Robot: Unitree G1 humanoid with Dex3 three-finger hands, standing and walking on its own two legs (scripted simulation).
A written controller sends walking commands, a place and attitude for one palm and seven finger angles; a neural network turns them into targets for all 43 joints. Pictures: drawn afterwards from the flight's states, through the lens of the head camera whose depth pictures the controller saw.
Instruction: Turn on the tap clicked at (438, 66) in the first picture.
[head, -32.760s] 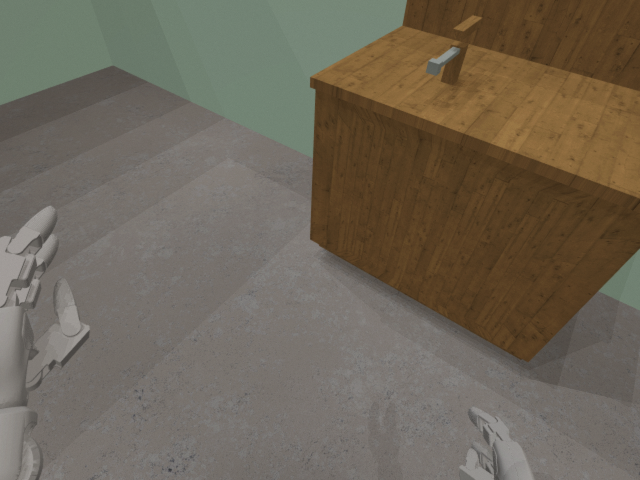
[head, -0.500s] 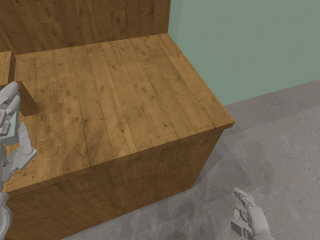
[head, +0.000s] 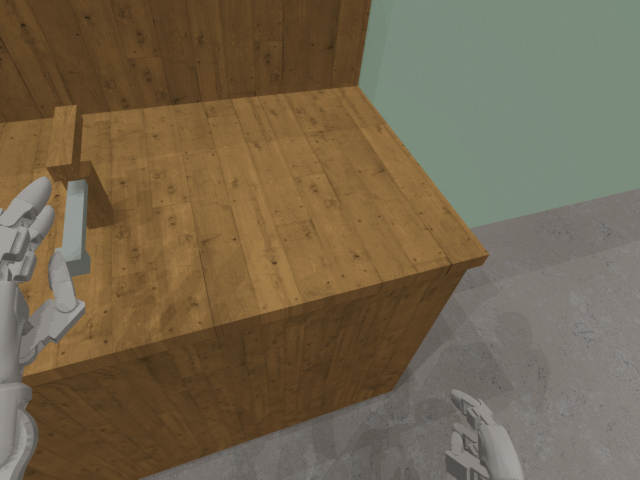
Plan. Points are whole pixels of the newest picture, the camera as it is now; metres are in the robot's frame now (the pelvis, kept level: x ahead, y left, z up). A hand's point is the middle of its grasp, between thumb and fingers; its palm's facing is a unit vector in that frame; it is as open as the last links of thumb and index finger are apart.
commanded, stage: come to a stop and stand still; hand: left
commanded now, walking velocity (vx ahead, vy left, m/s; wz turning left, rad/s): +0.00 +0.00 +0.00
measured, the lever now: (72, 260) +0.31 +0.34 +0.09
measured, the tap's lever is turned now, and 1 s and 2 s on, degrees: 0 0 0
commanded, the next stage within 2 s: look again from close up in 0.18 s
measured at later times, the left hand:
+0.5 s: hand (93, 307) +0.22 +0.24 +0.16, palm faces +0.39 -0.85 -0.36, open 7.4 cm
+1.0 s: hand (122, 341) +0.20 +0.21 +0.14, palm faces +0.46 -0.82 -0.33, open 7.4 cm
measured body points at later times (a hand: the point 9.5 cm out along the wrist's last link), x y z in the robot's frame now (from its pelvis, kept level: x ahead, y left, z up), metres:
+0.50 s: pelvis +0.00 -0.01 +0.00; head +0.01 +0.01 +0.45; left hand +0.19 +0.28 +0.18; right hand +0.18 -0.23 -0.07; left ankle -0.02 +0.06 -0.74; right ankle +0.04 -0.14 -0.74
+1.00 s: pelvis -0.01 -0.06 -0.01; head -0.01 -0.06 +0.44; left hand +0.17 +0.25 +0.16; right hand +0.20 -0.27 -0.09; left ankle -0.02 +0.06 -0.74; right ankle +0.04 -0.14 -0.74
